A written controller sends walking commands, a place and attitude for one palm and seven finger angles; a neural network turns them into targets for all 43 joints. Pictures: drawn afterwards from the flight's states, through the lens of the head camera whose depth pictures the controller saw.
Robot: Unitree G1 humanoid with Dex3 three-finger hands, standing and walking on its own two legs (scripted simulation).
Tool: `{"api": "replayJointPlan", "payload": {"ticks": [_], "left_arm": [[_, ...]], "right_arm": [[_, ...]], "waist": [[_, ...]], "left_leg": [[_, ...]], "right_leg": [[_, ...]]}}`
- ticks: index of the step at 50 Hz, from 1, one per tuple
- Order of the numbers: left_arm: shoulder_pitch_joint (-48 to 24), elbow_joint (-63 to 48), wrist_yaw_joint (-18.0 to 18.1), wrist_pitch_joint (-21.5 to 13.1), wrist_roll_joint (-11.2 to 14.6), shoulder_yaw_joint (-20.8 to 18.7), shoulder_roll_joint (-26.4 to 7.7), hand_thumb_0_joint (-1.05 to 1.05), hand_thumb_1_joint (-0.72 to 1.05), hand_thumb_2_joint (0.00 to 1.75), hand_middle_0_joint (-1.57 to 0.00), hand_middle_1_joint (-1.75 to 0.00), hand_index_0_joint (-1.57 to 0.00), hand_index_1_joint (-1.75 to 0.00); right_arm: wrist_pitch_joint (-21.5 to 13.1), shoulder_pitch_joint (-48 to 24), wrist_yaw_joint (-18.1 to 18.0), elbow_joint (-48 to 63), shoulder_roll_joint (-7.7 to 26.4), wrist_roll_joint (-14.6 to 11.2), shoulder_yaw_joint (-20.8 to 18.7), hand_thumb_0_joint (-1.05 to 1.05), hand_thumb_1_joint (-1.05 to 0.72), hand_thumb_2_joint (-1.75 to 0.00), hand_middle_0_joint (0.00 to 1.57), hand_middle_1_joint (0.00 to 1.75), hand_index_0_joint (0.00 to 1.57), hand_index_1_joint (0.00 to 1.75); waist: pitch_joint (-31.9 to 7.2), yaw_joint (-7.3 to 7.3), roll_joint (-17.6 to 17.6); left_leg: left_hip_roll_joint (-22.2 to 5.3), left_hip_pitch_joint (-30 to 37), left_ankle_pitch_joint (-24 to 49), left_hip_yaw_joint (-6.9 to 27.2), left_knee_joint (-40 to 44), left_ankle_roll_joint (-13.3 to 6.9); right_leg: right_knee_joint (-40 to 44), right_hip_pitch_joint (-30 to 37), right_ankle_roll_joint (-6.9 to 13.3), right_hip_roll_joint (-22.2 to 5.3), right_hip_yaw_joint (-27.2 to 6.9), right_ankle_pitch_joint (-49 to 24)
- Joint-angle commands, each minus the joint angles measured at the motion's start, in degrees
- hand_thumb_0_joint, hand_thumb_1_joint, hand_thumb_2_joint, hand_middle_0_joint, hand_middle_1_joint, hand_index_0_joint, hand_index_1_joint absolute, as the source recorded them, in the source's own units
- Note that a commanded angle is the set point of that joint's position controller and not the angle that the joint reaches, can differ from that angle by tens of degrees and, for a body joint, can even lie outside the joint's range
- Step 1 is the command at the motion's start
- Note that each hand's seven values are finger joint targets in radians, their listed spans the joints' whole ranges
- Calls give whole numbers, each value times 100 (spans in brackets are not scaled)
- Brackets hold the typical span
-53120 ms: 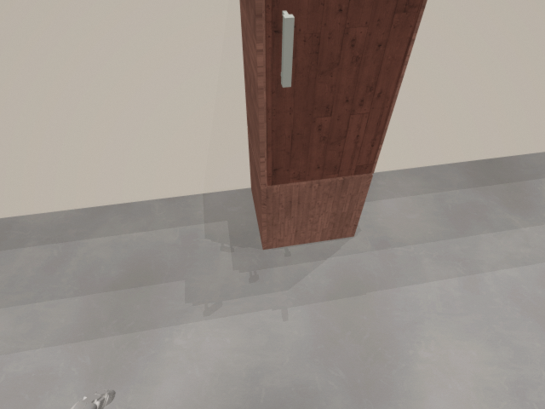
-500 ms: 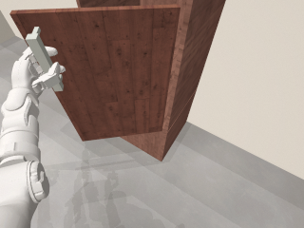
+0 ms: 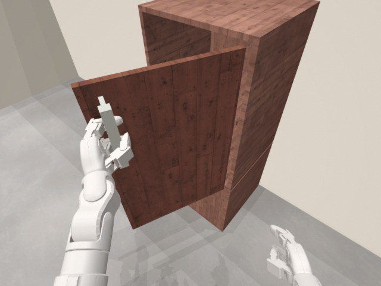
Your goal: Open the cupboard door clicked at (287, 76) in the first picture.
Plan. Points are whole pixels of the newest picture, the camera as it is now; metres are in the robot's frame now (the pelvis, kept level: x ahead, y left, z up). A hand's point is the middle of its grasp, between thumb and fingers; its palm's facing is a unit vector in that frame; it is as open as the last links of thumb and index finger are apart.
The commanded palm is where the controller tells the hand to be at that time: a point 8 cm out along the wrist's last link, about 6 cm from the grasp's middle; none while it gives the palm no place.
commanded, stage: pull the door open along its arc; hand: left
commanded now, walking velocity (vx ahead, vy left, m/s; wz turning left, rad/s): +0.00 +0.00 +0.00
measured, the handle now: (113, 133) +0.39 +0.20 +0.14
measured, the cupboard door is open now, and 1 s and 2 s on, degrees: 67 81 87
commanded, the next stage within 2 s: open thumb and fingers to let go in 0.38 s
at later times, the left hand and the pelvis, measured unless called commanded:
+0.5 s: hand (166, 183) +0.26 +0.06 +0.14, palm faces +0.37 -0.93 +0.01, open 6.2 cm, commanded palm +0.22 +0.11 +0.14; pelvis -0.01 -0.02 +0.00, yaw +2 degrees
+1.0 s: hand (152, 170) +0.29 +0.09 +0.14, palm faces +0.41 -0.91 +0.01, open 12.4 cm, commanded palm +0.24 +0.11 +0.14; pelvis -0.01 +0.01 +0.00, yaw +3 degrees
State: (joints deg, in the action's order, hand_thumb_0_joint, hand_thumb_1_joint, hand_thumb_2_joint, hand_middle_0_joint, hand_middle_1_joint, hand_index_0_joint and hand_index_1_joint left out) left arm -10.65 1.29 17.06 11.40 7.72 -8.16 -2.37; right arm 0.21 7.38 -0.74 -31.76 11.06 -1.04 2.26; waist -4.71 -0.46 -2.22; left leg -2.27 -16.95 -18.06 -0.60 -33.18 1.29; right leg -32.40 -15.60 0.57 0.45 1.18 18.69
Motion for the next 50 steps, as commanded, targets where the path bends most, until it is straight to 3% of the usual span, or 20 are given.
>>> {"api": "replayJointPlan", "payload": {"ticks": [1, 8, 9, 13, 20, 21, 24, 27, 33, 36, 37, 44, 46, 50], "left_arm": [[-1166, -1846, 1024, -3, -502, -177, -575, 0, 90, 90, -40, -135, -40, -135], [-505, -2613, 1147, 26, -715, 820, 156, 0, 90, 90, -40, -135, -40, -135], [-296, -2664, 1142, 0, -742, 957, 259, 0, 90, 90, -40, -135, -40, -135], [117, -3063, 1209, -57, -862, 1443, 600, 0, 90, 90, -40, -135, -40, -135], [719, -3298, 1492, -27, -1112, 2084, 1070, 0, 90, 90, -40, -135, -40, -135], [694, -3300, 1522, -19, -1096, 2139, 1136, 0, 90, 90, -40, -135, -40, -135], [-310, -2845, 1640, 4, -997, 1770, 789, 0, 90, 90, -40, -135, -40, -135], [-546, -2499, 1697, 6, -964, 1670, 847, 0, 69, 81, -38, -133, -38, -133], [-805, -2222, 1638, 19, -1092, 1965, 1189, 0, 27, 63, -35, -128, -35, -128], [-816, -2309, 1574, 8, -1115, 2245, 1453, 0, 6, 54, -34, -126, -34, -126], [-813, -2212, 1564, 35, -1113, 2246, 1453, 0, -1, 51, -33, -125, -33, -125], [-1001, -2210, 1659, 137, -1152, 2461, 1651, 0, -50, 30, -30, -120, -30, -120], [-1073, -2262, 1670, 172, -1120, 2449, 1657, 0, -50, 30, -30, -120, -30, -120], [-1176, -2122, 1709, 222, -1122, 2493, 1729, 0, -50, 30, -27, -100, -27, -100]], "right_arm": [[-82, -546, -70, 673, 512, 137, -216, 0, -90, -90, 20, 30, 20, 30], [60, -749, -84, 638, 442, 247, -217, 0, -90, -90, 20, 30, 20, 30], [55, -794, -86, 643, 434, 258, -227, 0, -90, -90, 20, 30, 20, 30], [54, -906, -31, 657, 348, 282, -228, 0, -90, -90, 20, 30, 20, 30], [-4, -1100, 107, 631, 268, 315, -260, 0, -90, -90, 20, 30, 20, 30], [-3, -1140, 121, 618, 258, 310, -255, 0, -90, -90, 20, 30, 20, 30], [35, -1235, 35, 424, 247, 290, -199, 0, -90, -90, 20, 30, 20, 30], [42, -1354, -34, 378, 206, 308, -182, 0, -90, -90, 20, 30, 20, 30], [74, -1169, -14, 367, 230, 312, -217, 0, -90, -90, 20, 30, 20, 30], [95, -1098, 36, 406, 231, 303, -230, 0, -90, -90, 20, 30, 20, 30], [106, -1065, 41, 393, 234, 297, -229, 0, -90, -90, 20, 30, 20, 30], [116, -1099, 141, 358, 238, 275, -225, 0, -90, -90, 20, 30, 20, 30], [129, -1154, 157, 365, 244, 272, -217, 0, -90, -90, 20, 30, 20, 30], [150, -1211, 182, 317, 248, 265, -207, 0, -90, -90, 20, 30, 20, 30]], "waist": [[-1138, -217, 303], [-889, -161, 498], [-745, -166, 665], [-653, -204, 486], [-349, -275, 737], [-385, -268, 678], [-59, -192, 910], [-79, -270, 733], [-544, -217, 680], [-685, -171, 475], [-633, -150, 591], [-605, -155, 419], [-625, -151, 393], [-507, -145, 421]], "left_leg": [[213, 594, 1863, -113, 340, -149], [232, 873, 1865, -101, 355, -175], [215, 874, 1846, -70, 334, -191], [243, 950, 1779, -58, 321, -185], [272, 931, 1554, -3, 202, -201], [287, 955, 1524, -10, 188, -204], [363, 857, 1096, 17, 216, -211], [385, 915, 968, 22, 258, -217], [326, 1139, 1409, 41, 400, -207], [272, 1213, 1647, 66, 408, -186], [251, 1201, 1682, 82, 413, -181], [165, 1153, 1738, 212, 446, -112], [173, 1142, 1685, 203, 435, -112], [157, 1043, 1538, 243, 461, -92]], "right_leg": [[474, 807, 16, -72, 133, -2170], [645, 931, -5, -149, 64, -2454], [698, 896, -3, -133, 71, -2379], [734, 841, 7, -176, 46, -2244], [964, 591, 39, -221, -5, -1514], [987, 575, 41, -224, -11, -1442], [1364, 351, 7, -267, -140, -615], [1493, 321, 35, -301, -233, -201], [1095, 583, 90, -206, 67, -1075], [862, 633, 131, -159, 197, -1510], [841, 625, 134, -144, 232, -1569], [680, 550, 209, -80, 360, -1431], [670, 517, 205, -75, 366, -1368], [664, 429, 215, -61, 399, -1151]]}}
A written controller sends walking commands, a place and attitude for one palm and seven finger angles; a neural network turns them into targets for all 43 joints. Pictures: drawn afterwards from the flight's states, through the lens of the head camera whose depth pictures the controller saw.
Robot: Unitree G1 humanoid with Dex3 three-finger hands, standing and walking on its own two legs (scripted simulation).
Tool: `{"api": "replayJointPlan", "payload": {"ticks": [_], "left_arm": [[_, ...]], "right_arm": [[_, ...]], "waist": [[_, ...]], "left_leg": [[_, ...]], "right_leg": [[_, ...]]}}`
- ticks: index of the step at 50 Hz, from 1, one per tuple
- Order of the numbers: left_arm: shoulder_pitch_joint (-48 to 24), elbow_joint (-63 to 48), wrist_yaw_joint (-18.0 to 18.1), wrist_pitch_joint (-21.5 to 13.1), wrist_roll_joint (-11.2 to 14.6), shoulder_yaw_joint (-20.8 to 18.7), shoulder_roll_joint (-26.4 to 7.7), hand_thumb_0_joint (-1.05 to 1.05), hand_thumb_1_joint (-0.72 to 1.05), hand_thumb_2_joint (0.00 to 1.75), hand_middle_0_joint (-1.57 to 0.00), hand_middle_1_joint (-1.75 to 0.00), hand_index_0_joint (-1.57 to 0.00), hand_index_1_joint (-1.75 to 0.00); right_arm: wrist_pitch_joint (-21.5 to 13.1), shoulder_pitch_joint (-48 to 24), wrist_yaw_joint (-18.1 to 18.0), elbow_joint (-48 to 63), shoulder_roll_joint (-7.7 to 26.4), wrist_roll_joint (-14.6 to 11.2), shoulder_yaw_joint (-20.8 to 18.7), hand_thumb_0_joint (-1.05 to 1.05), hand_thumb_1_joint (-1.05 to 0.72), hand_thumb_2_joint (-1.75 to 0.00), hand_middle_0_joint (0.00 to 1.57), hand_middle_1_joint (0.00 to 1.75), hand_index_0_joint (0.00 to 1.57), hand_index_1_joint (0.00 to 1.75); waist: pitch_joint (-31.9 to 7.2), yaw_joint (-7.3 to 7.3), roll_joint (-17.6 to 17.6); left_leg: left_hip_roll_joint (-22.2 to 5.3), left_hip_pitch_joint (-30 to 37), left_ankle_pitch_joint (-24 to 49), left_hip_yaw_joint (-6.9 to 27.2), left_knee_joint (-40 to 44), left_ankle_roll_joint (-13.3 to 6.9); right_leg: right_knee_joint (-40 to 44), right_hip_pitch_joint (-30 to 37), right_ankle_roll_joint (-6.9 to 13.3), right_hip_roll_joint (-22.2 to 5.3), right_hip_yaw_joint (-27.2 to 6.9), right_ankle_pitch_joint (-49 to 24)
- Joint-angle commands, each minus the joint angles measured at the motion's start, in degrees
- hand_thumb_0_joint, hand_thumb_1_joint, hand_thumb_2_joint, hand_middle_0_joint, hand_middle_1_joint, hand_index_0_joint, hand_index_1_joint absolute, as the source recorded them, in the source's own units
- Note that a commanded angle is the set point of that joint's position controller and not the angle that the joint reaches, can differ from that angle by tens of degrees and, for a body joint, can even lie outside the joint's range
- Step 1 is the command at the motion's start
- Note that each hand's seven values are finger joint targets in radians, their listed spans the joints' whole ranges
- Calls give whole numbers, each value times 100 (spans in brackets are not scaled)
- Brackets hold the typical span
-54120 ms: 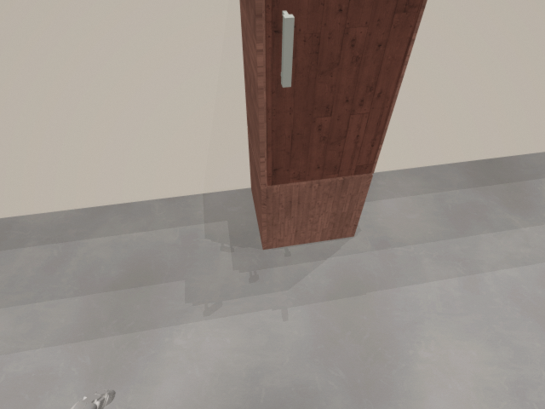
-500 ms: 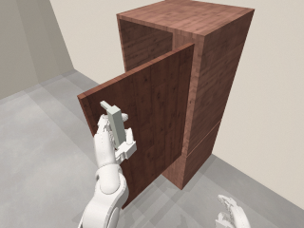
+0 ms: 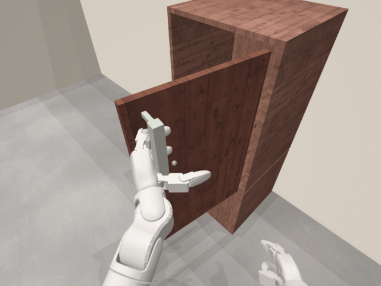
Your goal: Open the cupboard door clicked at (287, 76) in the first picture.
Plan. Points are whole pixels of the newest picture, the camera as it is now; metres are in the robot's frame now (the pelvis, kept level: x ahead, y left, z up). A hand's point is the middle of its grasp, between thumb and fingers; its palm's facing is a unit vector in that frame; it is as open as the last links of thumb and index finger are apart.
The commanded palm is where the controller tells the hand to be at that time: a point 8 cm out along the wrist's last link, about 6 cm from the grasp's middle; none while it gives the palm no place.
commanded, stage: open thumb and fingers to let go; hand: left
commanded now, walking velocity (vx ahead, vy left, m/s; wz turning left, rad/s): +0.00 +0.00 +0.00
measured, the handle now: (155, 149) +0.34 +0.11 +0.14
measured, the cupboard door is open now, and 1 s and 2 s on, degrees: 81 87 84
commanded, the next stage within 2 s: slide the hand sideways off the handle in 0.30 s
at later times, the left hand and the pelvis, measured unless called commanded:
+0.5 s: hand (180, 177) +0.28 +0.05 +0.14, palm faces +0.18 -0.98 -0.05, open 15.0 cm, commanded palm +0.24 +0.08 +0.14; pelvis -0.02 -0.01 +0.00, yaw +1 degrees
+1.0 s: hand (174, 191) +0.24 +0.06 +0.14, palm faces -0.07 -1.00 +0.01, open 16.1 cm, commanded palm +0.21 +0.12 +0.14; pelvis -0.01 -0.01 +0.00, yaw -2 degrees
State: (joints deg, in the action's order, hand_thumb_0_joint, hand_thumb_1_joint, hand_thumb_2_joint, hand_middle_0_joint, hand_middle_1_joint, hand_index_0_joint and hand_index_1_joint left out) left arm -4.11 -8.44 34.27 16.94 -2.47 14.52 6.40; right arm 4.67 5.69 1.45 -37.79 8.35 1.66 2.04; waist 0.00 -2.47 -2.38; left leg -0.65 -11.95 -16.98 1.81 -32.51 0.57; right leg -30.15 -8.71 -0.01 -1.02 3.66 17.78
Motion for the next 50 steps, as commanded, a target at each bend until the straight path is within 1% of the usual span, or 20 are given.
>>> {"api": "replayJointPlan", "payload": {"ticks": [1, 5, 8, 14, 17, 20, 21, 22, 23, 24, 26, 27, 30, 32, 33, 37, 41, 44, 47, 50], "left_arm": [[-1879, -1232, 9, -340, -126, 305, 939, 0, -50, 30, -26, -95, -26, -95], [-1835, -1241, 54, -297, -161, 400, 1030, 0, -50, 30, -22, -75, -22, -75], [-1700, -1366, 59, -286, -136, 309, 917, 0, -50, 30, -20, -60, -20, -60], [-1851, -1179, 112, -305, -152, 303, 911, 0, -50, 30, -15, -30, -15, -30], [-1948, -1217, 131, -321, -130, 277, 909, 0, -50, 30, -15, -30, -15, -30], [-2172, -1121, 140, -349, -111, 187, 816, 0, -50, 30, -15, -30, -15, -30], [-1803, -1083, -1175, -658, -554, 1288, 332, 0, -50, 30, -15, -30, -15, -30], [-2112, -1406, -1862, -955, -276, 818, -107, 0, -50, 30, -15, -30, -15, -30], [-2206, -1439, -2269, -1137, -155, 661, -420, 0, -50, 30, -15, -30, -15, -30], [-2251, -1542, -2602, -1272, -48, 644, -540, 0, -50, 30, -15, -30, -15, -30], [-2318, -1307, -3199, -1376, 295, 629, -514, 0, -50, 30, -15, -30, -15, -30], [-2377, -1203, -3302, -1355, 525, 453, -512, 0, -50, 30, -15, -30, -15, -30], [-2047, -1044, -3198, -1200, 1060, -190, -602, 0, -50, 30, -15, -30, -15, -30], [-1759, -1103, -3021, -1091, 1166, -493, -697, 0, -50, 30, -15, -30, -15, -30], [-1629, -1046, -2932, -1050, 1151, -528, -666, 0, -50, 30, -15, -30, -15, -30], [-1146, -1365, -2646, -1065, 866, -638, -835, 0, -50, 30, -15, -30, -15, -30], [-579, -1657, -2621, -1076, 740, -883, -1128, 0, -50, 30, -15, -30, -15, -30], [-257, -1913, -2633, -1061, 672, -998, -1257, 0, -50, 30, -15, -30, -15, -30], [141, -2256, -2684, -1028, 706, -936, -1166, 0, -50, 30, -15, -30, -15, -30], [625, -2498, -2774, -1016, 769, -1094, -1320, 0, -50, 30, -15, -30, -15, -30]], "right_arm": [[-319, -1031, -22, 930, 506, 4, -196, 0, -90, -90, 20, 30, 20, 30], [-325, -1008, 45, 917, 503, 1, -199, 0, -90, -90, 20, 30, 20, 30], [-315, -1000, 55, 940, 498, 11, -213, 0, -90, -90, 20, 30, 20, 30], [-338, -1075, 45, 881, 491, 12, -182, 0, -90, -90, 20, 30, 20, 30], [-354, -1117, 31, 892, 484, 15, -187, 0, -90, -90, 20, 30, 20, 30], [-354, -1175, -1, 865, 478, 11, -161, 0, -90, -90, 20, 30, 20, 30], [-205, -559, 13, 847, 737, 28, -196, 0, -90, -90, 20, 30, 20, 30], [-161, -578, -93, 1102, 692, -57, -212, 0, -90, -90, 20, 30, 20, 30], [-164, -603, -209, 1183, 682, -78, -180, 0, -90, -90, 20, 30, 20, 30], [-173, -582, -273, 1256, 686, -96, -147, 0, -90, -90, 20, 30, 20, 30], [-265, -631, -366, 1379, 645, -181, -45, 0, -90, -90, 20, 30, 20, 30], [-324, -700, -420, 1400, 627, -216, 4, 0, -90, -90, 20, 30, 20, 30], [-516, -888, -510, 1420, 621, -253, 51, 0, -90, -90, 20, 30, 20, 30], [-584, -964, -490, 1431, 626, -249, 56, 0, -90, -90, 20, 30, 20, 30], [-597, -969, -464, 1436, 633, -244, 54, 0, -90, -90, 20, 30, 20, 30], [-581, -895, -329, 1538, 636, -216, 10, 0, -90, -90, 20, 30, 20, 30], [-479, -872, -286, 1658, 639, -214, 8, 0, -90, -90, 20, 30, 20, 30], [-420, -826, -272, 1721, 631, -223, -5, 0, -90, -90, 20, 30, 20, 30], [-416, -778, -272, 1817, 629, -218, -3, 0, -90, -90, 20, 30, 20, 30], [-412, -730, -278, 1857, 658, -241, -20, 0, -90, -90, 20, 30, 20, 30]], "waist": [[-1063, 61, 406], [-1181, 35, 312], [-1284, 32, 399], [-1004, 41, 473], [-1102, 43, 534], [-981, 23, 439], [-677, 589, 971], [-1159, 406, 676], [-1282, 332, 599], [-1319, 358, 233], [-1040, 413, 105], [-916, 387, 179], [-551, 201, 530], [-601, 64, 649], [-569, 31, 767], [-616, -54, 547], [-532, -110, 540], [-564, -122, 289], [-604, -97, 293], [-651, -90, 334]], "left_leg": [[-14, 589, 1506, 11, 374, -22], [-41, 559, 1593, 51, 394, 17], [-20, 584, 1634, 2, 312, 2], [-5, 445, 1262, 45, 324, 6], [25, 476, 1142, 25, 302, -10], [76, 433, 930, -2, 307, -21], [77, 606, 1123, 39, 363, -180], [91, 641, 1166, -35, 385, -212], [133, 682, 1176, -90, 371, -247], [143, 764, 1124, -122, 373, -242], [162, 709, 730, -76, 420, -238], [172, 630, 464, -40, 485, -222], [180, 413, -28, -14, 588, -170], [185, 356, -59, -50, 621, -147], [190, 300, -76, -67, 634, -138], [156, 283, 50, -159, 710, -133], [130, 218, 213, -250, 717, -150], [100, 260, 329, -286, 728, -138], [81, 329, 535, -310, 721, -155], [45, 367, 765, -325, 670, -161]], "right_leg": [[393, -240, 281, 91, 157, -1134], [276, -214, 302, 108, 205, -1212], [315, -169, 291, 109, 176, -1265], [434, -342, 290, 106, 155, -841], [479, -367, 270, 84, 122, -682], [608, -442, 262, 56, 44, -421], [445, -675, 222, 77, -136, -888], [384, -387, 245, 69, -107, -1148], [383, -256, 241, 56, -132, -1261], [410, -233, 250, 31, -161, -1243], [504, -460, 237, 48, -83, -782], [614, -506, 220, 69, -74, -440], [924, -585, 157, 72, -97, 372], [985, -529, 134, 64, -93, 563], [992, -530, 125, 64, -91, 640], [901, -460, 142, 81, -96, 449], [954, -358, 148, 77, -174, 329], [931, -297, 174, 98, -154, 193], [855, -253, 156, 136, -121, -131], [765, -206, 149, 163, -78, -474]]}}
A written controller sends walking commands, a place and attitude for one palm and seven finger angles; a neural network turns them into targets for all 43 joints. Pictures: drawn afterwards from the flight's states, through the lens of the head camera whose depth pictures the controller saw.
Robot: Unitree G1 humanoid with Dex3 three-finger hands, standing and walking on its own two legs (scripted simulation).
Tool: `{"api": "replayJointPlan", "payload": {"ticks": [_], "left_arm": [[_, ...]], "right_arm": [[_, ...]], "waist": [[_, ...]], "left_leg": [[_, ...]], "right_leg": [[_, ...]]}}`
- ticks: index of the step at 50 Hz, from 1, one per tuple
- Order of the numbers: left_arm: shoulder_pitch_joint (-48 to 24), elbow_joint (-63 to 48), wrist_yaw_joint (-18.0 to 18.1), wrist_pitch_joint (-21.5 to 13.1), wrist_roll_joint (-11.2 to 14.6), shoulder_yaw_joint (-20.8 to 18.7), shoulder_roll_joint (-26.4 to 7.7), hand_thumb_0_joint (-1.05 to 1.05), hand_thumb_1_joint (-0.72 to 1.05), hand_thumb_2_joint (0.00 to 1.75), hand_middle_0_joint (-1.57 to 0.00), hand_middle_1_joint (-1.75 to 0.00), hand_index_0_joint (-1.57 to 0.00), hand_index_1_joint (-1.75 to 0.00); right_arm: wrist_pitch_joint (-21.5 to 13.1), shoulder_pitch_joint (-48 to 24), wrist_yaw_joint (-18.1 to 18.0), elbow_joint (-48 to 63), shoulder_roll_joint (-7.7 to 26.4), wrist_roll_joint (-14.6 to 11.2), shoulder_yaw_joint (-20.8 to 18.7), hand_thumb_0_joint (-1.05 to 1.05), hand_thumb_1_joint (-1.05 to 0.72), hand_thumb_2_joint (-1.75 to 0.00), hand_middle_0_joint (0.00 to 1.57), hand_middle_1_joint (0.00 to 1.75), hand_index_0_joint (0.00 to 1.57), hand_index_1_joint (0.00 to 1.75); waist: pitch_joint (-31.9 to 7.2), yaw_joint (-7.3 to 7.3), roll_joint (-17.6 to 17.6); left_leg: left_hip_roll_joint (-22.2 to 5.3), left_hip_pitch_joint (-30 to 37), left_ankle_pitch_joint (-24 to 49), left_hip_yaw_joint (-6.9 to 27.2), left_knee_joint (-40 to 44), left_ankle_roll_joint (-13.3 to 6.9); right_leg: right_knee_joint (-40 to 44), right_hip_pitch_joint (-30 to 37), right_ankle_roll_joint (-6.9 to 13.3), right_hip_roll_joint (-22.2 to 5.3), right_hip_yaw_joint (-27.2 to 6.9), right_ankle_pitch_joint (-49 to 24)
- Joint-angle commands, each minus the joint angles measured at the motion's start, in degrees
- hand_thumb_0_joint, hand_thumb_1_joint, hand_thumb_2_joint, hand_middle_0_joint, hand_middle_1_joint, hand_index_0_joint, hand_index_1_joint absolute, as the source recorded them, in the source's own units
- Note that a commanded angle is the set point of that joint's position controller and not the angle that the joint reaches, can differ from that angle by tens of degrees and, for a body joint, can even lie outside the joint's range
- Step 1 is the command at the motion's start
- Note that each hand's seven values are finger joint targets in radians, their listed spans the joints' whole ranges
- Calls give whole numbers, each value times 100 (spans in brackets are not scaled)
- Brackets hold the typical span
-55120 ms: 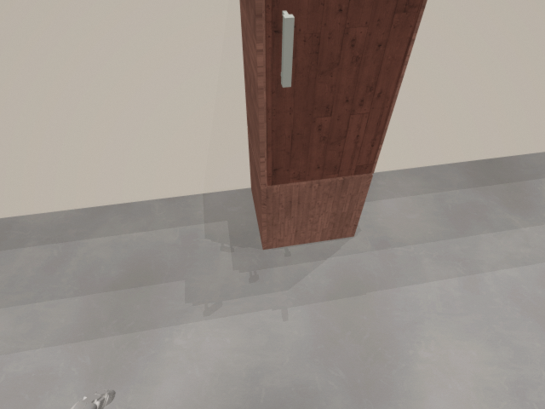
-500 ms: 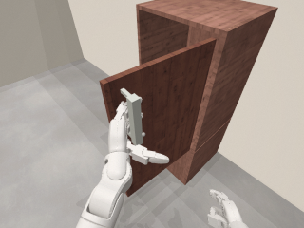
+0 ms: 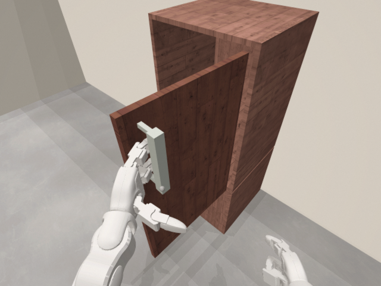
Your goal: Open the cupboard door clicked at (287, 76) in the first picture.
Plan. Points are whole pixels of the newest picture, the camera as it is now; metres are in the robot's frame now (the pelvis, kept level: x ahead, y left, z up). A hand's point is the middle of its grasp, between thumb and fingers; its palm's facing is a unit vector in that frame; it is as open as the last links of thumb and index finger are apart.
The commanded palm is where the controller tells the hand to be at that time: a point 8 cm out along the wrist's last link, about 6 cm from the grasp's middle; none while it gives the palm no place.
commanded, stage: slide the hand sideways off the handle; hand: left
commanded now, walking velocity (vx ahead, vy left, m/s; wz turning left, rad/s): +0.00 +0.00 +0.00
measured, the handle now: (153, 159) +0.32 +0.11 +0.14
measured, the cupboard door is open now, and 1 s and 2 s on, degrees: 87 84 84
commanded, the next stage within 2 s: draw the hand back to the body in 0.60 s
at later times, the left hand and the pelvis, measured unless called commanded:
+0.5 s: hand (130, 213) +0.21 +0.12 +0.13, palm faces +0.05 -1.00 -0.03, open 16.3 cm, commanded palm +0.16 +0.18 +0.14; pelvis +0.04 -0.01 -0.01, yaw +2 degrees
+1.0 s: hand (99, 222) +0.18 +0.17 +0.13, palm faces +0.10 -0.99 -0.07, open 16.3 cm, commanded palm +0.14 +0.22 +0.15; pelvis +0.01 -0.01 -0.01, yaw +2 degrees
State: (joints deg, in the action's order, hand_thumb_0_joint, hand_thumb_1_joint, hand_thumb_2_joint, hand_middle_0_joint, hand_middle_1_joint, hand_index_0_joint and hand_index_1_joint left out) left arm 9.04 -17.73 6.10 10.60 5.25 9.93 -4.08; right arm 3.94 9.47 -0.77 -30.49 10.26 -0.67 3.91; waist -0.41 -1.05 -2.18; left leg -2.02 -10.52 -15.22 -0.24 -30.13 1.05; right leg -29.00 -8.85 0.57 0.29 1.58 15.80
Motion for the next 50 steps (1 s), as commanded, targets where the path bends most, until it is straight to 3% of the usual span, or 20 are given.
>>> {"api": "replayJointPlan", "payload": {"ticks": [1, 3, 4, 6, 9, 10, 13, 15, 17, 25, 26, 28, 31, 34, 35, 39, 40, 44, 47, 50], "left_arm": [[-655, -1732, -3, -379, 12, -523, -191, 0, -50, 30, -15, -30, -15, -30], [-435, -1891, -75, -392, 21, -437, -145, 0, -50, 30, -15, -30, -15, -30], [-252, -1909, -112, -408, 55, -458, -161, 0, -50, 30, -15, -30, -15, -30], [163, -2225, -198, -468, 103, -665, -354, 0, -50, 30, -15, -30, -15, -30], [478, -2435, -359, -524, 98, -659, -444, 0, -50, 30, -15, -30, -15, -30], [626, -2568, -423, -553, 120, -541, -337, 0, -50, 30, -15, -30, -15, -30], [1187, -2804, -587, -627, 206, -804, -567, 0, -50, 30, -15, -30, -15, -30], [1376, -2995, -697, -687, 246, -698, -514, 0, -50, 30, -15, -30, -15, -30], [1737, -3169, -790, -755, 311, -716, -515, 0, -50, 30, -15, -30, -15, -30], [2372, -3160, -1094, -976, 531, -1227, -840, 0, -50, 30, -15, -30, -15, -30], [2480, -3142, -1122, -1015, 574, -1450, -986, 0, -50, 30, -15, -30, -15, -30], [2668, -3228, -1229, -1103, 655, -1481, -963, 0, -50, 30, -15, -30, -15, -30], [2331, -3345, -1314, -1221, 738, -1277, -860, 0, -50, 30, -15, -30, -15, -30], [2258, -3198, -1340, -1301, 772, -1219, -859, 0, -50, 30, -15, -30, -15, -30], [2180, -3159, -1328, -1324, 744, -1282, -931, 0, -50, 30, -15, -30, -15, -30], [2206, -2875, -1235, -1260, 665, -1687, -1269, 0, -50, 30, -15, -30, -15, -30], [2058, -2884, -1230, -1230, 694, -1642, -1186, 0, -50, 30, -15, -30, -15, -30], [1789, -2606, -1243, -1088, 900, -2134, -1440, 0, -50, 30, -15, -30, -15, -30], [1540, -2674, -1368, -1059, 1082, -2159, -1400, 0, -50, 30, -15, -30, -15, -30], [1370, -2649, -1493, -1026, 1181, -2200, -1488, 0, -50, 30, -15, -30, -15, -30]], "right_arm": [[-358, -1094, -59, 1161, 477, -3, -206, 0, -90, -90, 20, 30, 20, 30], [-406, -1024, -52, 1180, 495, -12, -220, 0, -90, -90, 20, 30, 20, 30], [-437, -972, -54, 1184, 502, -19, -229, 0, -90, -90, 20, 30, 20, 30], [-499, -905, -65, 1220, 534, -24, -262, 0, -90, -90, 20, 30, 20, 30], [-569, -772, -69, 1223, 550, -40, -267, 0, -90, -90, 20, 30, 20, 30], [-608, -730, -63, 1258, 545, -40, -268, 0, -90, -90, 20, 30, 20, 30], [-702, -608, -81, 1282, 579, -54, -296, 0, -90, -90, 20, 30, 20, 30], [-766, -569, -78, 1319, 582, -70, -293, 0, -90, -90, 20, 30, 20, 30], [-862, -497, -77, 1367, 585, -76, -302, 0, -90, -90, 20, 30, 20, 30], [-1105, -341, -175, 1347, 630, -83, -337, 0, -90, -90, 20, 30, 20, 30], [-1127, -316, -191, 1328, 639, -87, -359, 0, -90, -90, 20, 30, 20, 30], [-1189, -304, -194, 1344, 633, -101, -359, 0, -90, -90, 20, 30, 20, 30], [-1351, -280, -205, 1342, 666, -121, -350, 0, -90, -90, 20, 30, 20, 30], [-1506, -232, -234, 1295, 695, -109, -349, 0, -90, -90, 20, 30, 20, 30], [-1539, -225, -245, 1271, 714, -116, -363, 0, -90, -90, 20, 30, 20, 30], [-1586, -275, -277, 1204, 698, -113, -355, 0, -90, -90, 20, 30, 20, 30], [-1592, -316, -289, 1234, 673, -126, -329, 0, -90, -90, 20, 30, 20, 30], [-1634, -426, -362, 1134, 676, -157, -299, 0, -90, -90, 20, 30, 20, 30], [-1752, -477, -401, 1107, 705, -194, -274, 0, -90, -90, 20, 30, 20, 30], [-1905, -471, -428, 1036, 749, -215, -267, 0, -90, -90, 20, 30, 20, 30]], "waist": [[-653, -208, 266], [-641, -168, 257], [-570, -154, 464], [-825, -210, 344], [-794, -152, 157], [-792, -129, 232], [-888, -162, 268], [-827, -133, 117], [-794, -138, 214], [-606, -138, 474], [-639, -169, 456], [-730, -194, 348], [-654, -104, 99], [-534, -81, 319], [-500, -59, 290], [-414, -202, 305], [-355, -170, 371], [-279, -236, 353], [-278, -209, 96], [-302, -183, 101]], "left_leg": [[193, 259, 663, -121, 407, -219], [182, 272, 749, -112, 365, -218], [165, 243, 781, -65, 335, -231], [168, 287, 1007, -94, 276, -236], [173, 291, 1263, -101, 166, -239], [170, 295, 1326, -96, 136, -248], [170, 254, 1552, -99, 18, -253], [175, 230, 1609, -91, -18, -255], [173, 179, 1700, -68, -105, -265], [213, -111, 1430, -33, -337, -292], [210, -145, 1438, -32, -368, -281], [231, -170, 1491, -31, -426, -276], [257, -235, 1261, 0, -481, -270], [262, -363, 991, 64, -549, -285], [261, -376, 909, 74, -554, -282], [276, -558, 595, 74, -494, -270], [277, -563, 477, 63, -469, -276], [262, -579, 288, 69, -439, -251], [270, -461, 245, 76, -370, -239], [258, -403, 167, 116, -302, -242]], "right_leg": [[589, -187, 84, 39, 140, -429], [508, -227, 71, 52, 182, -599], [503, -254, 62, 65, 211, -654], [340, -113, 57, 63, 215, -1040], [224, -140, 57, 54, 231, -1429], [167, -165, 37, 50, 258, -1562], [15, -111, 23, 57, 278, -1960], [-41, -168, 18, 39, 300, -2037], [-118, -220, -1, 41, 330, -2192], [-153, -452, -77, 3, 252, -2094], [-180, -433, -75, 6, 235, -2116], [-253, -423, -82, -6, 240, -2232], [-239, -587, -73, -8, 226, -1869], [-157, -720, -81, -18, 183, -1489], [-136, -802, -80, -25, 162, -1356], [-36, -799, -36, -47, 112, -735], [27, -867, -59, -69, 86, -553], [271, -839, -37, -83, -12, -51], [338, -873, -45, -68, 1, 31], [402, -876, -55, -56, 22, 153]]}}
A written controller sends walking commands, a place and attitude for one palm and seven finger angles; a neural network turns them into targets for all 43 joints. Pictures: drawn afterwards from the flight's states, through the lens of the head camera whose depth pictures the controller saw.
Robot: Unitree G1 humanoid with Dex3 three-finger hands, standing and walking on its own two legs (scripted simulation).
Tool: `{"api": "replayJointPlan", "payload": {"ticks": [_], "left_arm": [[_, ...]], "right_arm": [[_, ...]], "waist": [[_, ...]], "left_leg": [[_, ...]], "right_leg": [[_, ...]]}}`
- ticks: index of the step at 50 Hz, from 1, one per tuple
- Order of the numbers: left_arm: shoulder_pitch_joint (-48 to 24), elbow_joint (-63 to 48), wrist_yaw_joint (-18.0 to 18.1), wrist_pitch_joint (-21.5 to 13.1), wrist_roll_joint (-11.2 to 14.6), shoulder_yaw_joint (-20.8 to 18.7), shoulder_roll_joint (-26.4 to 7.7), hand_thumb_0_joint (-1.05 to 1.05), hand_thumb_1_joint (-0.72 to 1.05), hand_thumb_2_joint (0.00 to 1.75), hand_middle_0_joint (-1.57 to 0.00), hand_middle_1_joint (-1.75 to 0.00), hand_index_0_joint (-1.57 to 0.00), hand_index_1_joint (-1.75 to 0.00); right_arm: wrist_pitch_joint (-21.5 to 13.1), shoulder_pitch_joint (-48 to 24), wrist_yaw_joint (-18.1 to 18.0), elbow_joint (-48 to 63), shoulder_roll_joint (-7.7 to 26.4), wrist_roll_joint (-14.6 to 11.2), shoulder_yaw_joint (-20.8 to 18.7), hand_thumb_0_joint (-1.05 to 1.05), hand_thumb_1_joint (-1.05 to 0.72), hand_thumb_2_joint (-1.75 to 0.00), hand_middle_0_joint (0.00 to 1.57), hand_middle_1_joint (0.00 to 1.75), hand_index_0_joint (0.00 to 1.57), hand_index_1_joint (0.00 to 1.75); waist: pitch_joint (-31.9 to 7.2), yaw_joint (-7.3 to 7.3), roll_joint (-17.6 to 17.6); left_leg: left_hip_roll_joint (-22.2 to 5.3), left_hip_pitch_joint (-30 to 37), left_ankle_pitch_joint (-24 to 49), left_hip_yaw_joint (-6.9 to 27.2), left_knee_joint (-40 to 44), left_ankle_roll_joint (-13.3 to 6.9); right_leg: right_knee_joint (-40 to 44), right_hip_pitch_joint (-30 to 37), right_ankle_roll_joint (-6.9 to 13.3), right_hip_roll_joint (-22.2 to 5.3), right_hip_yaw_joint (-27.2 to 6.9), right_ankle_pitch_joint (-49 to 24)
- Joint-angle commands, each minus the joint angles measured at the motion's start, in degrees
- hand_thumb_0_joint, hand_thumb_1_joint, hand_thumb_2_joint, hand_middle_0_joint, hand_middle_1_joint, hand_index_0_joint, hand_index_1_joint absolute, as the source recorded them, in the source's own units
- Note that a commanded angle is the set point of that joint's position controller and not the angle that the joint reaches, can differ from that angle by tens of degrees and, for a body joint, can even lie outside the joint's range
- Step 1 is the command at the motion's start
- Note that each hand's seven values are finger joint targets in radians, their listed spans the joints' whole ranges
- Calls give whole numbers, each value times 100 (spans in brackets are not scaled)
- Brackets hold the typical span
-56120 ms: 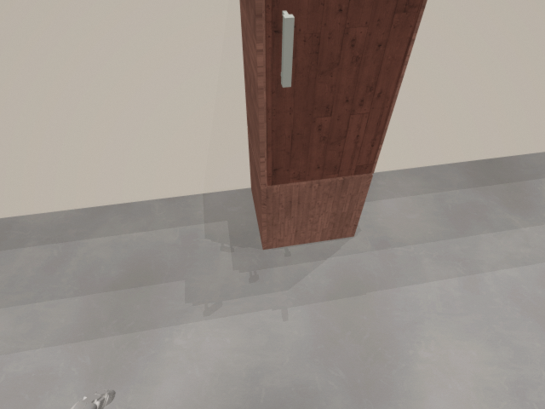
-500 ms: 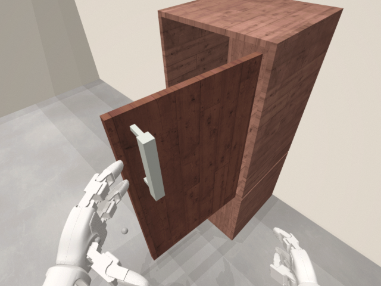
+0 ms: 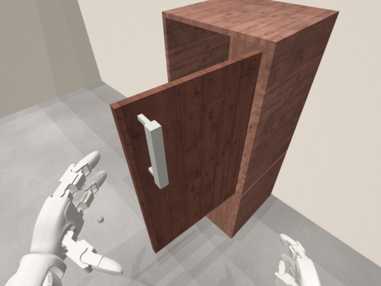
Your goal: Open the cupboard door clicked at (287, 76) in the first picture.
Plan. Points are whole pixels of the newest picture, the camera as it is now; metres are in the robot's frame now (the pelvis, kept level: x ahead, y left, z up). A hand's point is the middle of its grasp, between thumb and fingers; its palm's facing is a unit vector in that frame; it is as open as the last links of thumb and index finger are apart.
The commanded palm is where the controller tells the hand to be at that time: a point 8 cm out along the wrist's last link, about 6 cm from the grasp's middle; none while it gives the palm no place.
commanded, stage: draw the hand back to the body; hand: left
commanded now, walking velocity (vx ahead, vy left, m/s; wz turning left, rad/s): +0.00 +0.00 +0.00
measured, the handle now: (152, 152) +0.33 +0.12 +0.15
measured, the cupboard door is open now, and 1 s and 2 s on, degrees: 84 84 84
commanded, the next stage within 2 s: step back with the hand held close in 1.28 s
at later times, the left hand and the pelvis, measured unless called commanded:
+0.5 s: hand (61, 207) +0.19 +0.23 +0.15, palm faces +0.31 -0.90 -0.31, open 13.9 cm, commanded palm +0.15 +0.28 +0.17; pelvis +0.01 +0.03 +0.01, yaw -1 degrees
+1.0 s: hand (44, 180) +0.23 +0.28 +0.17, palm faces +0.45 -0.80 -0.39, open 8.2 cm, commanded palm +0.18 +0.31 +0.19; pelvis +0.03 +0.01 +0.02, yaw -2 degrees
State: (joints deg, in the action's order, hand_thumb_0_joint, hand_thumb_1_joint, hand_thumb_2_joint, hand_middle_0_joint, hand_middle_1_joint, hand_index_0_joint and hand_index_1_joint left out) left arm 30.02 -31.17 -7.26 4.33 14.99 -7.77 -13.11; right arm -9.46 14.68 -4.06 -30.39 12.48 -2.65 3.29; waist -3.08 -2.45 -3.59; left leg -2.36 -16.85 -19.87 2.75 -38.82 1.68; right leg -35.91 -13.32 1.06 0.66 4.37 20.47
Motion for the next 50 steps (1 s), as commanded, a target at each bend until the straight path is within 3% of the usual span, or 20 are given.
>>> {"api": "replayJointPlan", "payload": {"ticks": [1, 5, 6, 10, 11, 13, 17, 19, 20, 22, 25, 27, 29, 34, 41, 45, 50], "left_arm": [[-681, -1283, -180, -382, 219, -509, -643, 0, -50, 30, -15, -30, -15, -30], [-700, -1224, -233, -279, 180, -561, -697, 0, -50, 30, -15, -30, -15, -30], [-697, -1189, -231, -227, 188, -611, -710, 0, -47, 32, -15, -30, -15, -30], [-835, -1129, -216, -100, 256, -900, -850, 0, -32, 37, -16, -30, -16, -30], [-1210, -1659, 535, -605, -694, -886, -1500, 0, -29, 39, -16, -30, -16, -30], [-307, -1066, 938, -744, -803, -551, -804, 0, -22, 42, -16, -30, -16, -30], [-438, -1312, 1253, -1030, -1087, -522, -914, 0, -8, 48, -16, -30, -16, -30], [-385, -1180, 1364, -1090, -1160, -642, -1042, 0, -1, 51, -17, -30, -17, -30], [-451, -1259, 1395, -1134, -1178, -654, -1039, 0, 2, 52, -17, -30, -17, -30], [-469, -1237, 1449, -1185, -1218, -729, -1080, 0, 9, 55, -17, -30, -17, -30], [-452, -1050, 1505, -1209, -1243, -883, -1147, 0, 20, 60, -18, -30, -18, -30], [-493, -1074, 1516, -1228, -1266, -943, -1154, 0, 27, 63, -18, -30, -18, -30], [-431, -903, 1537, -1220, -1265, -1120, -1271, 0, 34, 66, -18, -30, -18, -30], [-410, -727, 1531, -1215, -1225, -1369, -1362, 0, 51, 74, -19, -30, -19, -30], [-658, -653, 1558, -1194, -1177, -1736, -1590, 0, 76, 84, -19, -30, -19, -30], [-717, -402, 1572, -1157, -1131, -1951, -1715, 0, 90, 90, -20, -30, -20, -30], [-698, -300, 1514, -1141, -1119, -1660, -1478, 0, 90, 90, -20, -30, -20, -30]], "right_arm": [[-599, -986, -106, 1004, 538, -22, -207, 0, -90, -90, 20, 30, 20, 30], [-677, -987, -93, 923, 565, -32, -192, 0, -90, -90, 20, 30, 20, 30], [-682, -981, -99, 930, 556, -36, -187, 0, -90, -90, 20, 30, 20, 30], [-662, -1030, -131, 877, 572, -50, -186, 0, -90, -90, 20, 30, 20, 30], [-638, -1197, -221, 925, 478, 95, -146, 0, -90, -90, 20, 30, 20, 30], [-593, -1042, -223, 831, 427, 189, -134, 0, -90, -90, 20, 30, 20, 30], [-471, -1013, -159, 714, 475, 245, -187, 0, -90, -90, 20, 30, 20, 30], [-420, -1008, -151, 643, 510, 273, -206, 0, -90, -90, 20, 30, 20, 30], [-400, -1012, -156, 647, 515, 278, -232, 0, -90, -90, 20, 30, 20, 30], [-362, -1023, -148, 612, 511, 296, -239, 0, -90, -90, 20, 30, 20, 30], [-272, -1050, -158, 547, 511, 303, -255, 0, -90, -90, 20, 30, 20, 30], [-216, -1060, -142, 516, 522, 303, -272, 0, -90, -90, 20, 30, 20, 30], [-170, -1092, -136, 475, 524, 312, -287, 0, -90, -90, 20, 30, 20, 30], [-12, -1104, -105, 444, 532, 300, -336, 0, -90, -90, 20, 30, 20, 30], [130, -1058, -111, 405, 541, 289, -395, 0, -90, -90, 20, 30, 20, 30], [206, -1071, -113, 373, 541, 281, -419, 0, -90, -90, 20, 30, 20, 30], [251, -1113, -85, 389, 579, 268, -450, 0, -90, -90, 20, 30, 20, 30]], "waist": [[-7, -71, 290], [-18, -89, 41], [25, -102, 198], [-30, -128, 97], [301, -191, 2], [435, -124, 263], [124, -90, -234], [97, -110, -52], [-22, -81, 65], [-46, -96, -38], [50, -109, 97], [-54, -123, -118], [-6, -165, -70], [-3, -179, 69], [-188, -174, -143], [-147, -174, 15], [-41, -134, 0]], "left_leg": [[290, 216, 615, -171, 597, -299], [285, 244, 628, -144, 782, -289], [275, 226, 615, -115, 832, -289], [276, 274, 629, -113, 927, -270], [286, 239, 562, -163, 1077, -252], [255, 291, 550, -143, 1146, -227], [186, 628, 715, -188, 1386, -219], [157, 642, 799, -162, 1490, -220], [144, 746, 899, -173, 1503, -231], [144, 812, 1034, -177, 1572, -225], [121, 861, 1297, -165, 1634, -217], [109, 964, 1553, -165, 1659, -194], [108, 941, 1678, -177, 1687, -181], [92, 1020, 2143, -218, 1668, -173], [89, 1251, 2699, -305, 1619, -176], [96, 1281, 2810, -357, 1598, -193], [112, 1300, 2517, -403, 1641, -234]], "right_leg": [[1092, -413, -98, -74, -230, -280], [1016, -337, -73, -38, -106, -419], [990, -342, -76, -11, -44, -425], [1020, -261, -63, 14, -15, -424], [1329, -232, -9, -39, -266, -381], [1334, -254, 13, -73, -174, -341], [1304, 108, 23, -85, -179, -604], [1348, 296, 29, -63, -174, -684], [1353, 347, 15, -72, -181, -782], [1352, 452, 20, -74, -167, -912], [1388, 563, 23, -64, -155, -1142], [1346, 662, 31, -58, -146, -1312], [1373, 776, 36, -53, -150, -1450], [1399, 891, 29, -45, -157, -1839], [1413, 979, -10, -66, -173, -2279], [1462, 992, -30, -73, -179, -2504], [1562, 892, -64, -78, -199, -2344]]}}
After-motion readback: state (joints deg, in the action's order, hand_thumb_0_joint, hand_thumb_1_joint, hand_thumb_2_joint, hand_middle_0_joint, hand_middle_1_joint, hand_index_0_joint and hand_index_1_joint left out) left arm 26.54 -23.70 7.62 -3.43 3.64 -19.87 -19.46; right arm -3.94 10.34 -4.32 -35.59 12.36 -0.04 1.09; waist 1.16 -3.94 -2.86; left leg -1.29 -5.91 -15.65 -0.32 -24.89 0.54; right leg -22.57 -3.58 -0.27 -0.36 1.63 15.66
